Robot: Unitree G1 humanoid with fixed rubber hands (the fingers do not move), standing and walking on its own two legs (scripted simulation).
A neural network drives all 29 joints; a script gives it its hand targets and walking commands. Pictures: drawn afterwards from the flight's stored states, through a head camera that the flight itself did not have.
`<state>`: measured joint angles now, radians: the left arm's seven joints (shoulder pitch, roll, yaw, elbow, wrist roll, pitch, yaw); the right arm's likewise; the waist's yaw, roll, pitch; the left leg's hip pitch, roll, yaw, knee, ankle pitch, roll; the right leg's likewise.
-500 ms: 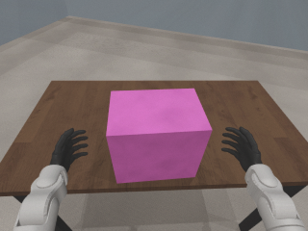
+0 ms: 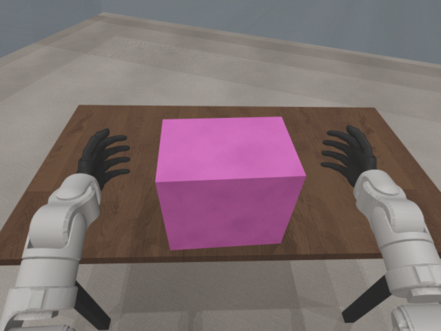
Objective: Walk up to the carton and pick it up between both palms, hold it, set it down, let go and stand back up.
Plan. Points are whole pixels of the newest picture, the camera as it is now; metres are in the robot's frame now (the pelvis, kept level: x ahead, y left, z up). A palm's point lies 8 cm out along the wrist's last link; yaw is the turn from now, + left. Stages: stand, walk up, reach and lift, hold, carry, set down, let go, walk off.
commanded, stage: reach and lift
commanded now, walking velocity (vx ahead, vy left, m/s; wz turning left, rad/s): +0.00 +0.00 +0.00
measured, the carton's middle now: (224, 184) +0.43 +0.00 +0.03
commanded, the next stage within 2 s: none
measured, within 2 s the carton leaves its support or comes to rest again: neither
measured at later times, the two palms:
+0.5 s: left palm (95, 128) +0.40 +0.22 +0.20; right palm (362, 121) +0.42 -0.23 +0.21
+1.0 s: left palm (106, 161) +0.40 +0.23 +0.12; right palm (341, 155) +0.42 -0.23 +0.13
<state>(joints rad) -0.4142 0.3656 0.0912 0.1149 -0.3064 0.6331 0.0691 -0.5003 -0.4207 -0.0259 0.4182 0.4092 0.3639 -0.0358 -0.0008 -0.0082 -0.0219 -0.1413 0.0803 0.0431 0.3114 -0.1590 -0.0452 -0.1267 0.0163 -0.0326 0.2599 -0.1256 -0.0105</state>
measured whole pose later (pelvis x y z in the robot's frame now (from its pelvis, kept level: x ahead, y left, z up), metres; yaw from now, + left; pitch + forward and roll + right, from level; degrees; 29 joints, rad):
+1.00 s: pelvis +0.01 +0.00 +0.00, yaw +0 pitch +6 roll -1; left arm -0.63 0.33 0.10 0.58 -0.24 0.35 0.02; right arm -0.73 -0.40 0.02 0.79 0.37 0.21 -0.01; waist 0.00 0.00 -0.07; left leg -0.25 0.08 0.04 0.30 -0.15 -0.05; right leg -0.23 0.02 -0.04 0.24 -0.11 -0.01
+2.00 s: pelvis -0.01 +0.01 -0.01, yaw -1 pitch +13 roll -1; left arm -0.83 0.19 -0.01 1.19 -0.26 -0.16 0.12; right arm -0.87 -0.26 0.09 1.22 0.32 -0.10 -0.06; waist 0.04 0.01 -0.19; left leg -0.48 0.08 0.04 0.41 -0.16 -0.04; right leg -0.46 0.01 -0.03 0.34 -0.11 0.00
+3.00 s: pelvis +0.00 +0.00 +0.00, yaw -1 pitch +14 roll -1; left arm -0.84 0.15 0.12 1.16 -0.16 -0.18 0.13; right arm -0.87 -0.20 0.04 1.13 0.24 -0.10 -0.13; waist 0.02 0.01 -0.18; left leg -0.45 0.08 0.05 0.35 -0.14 -0.04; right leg -0.43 0.02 -0.02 0.27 -0.09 0.00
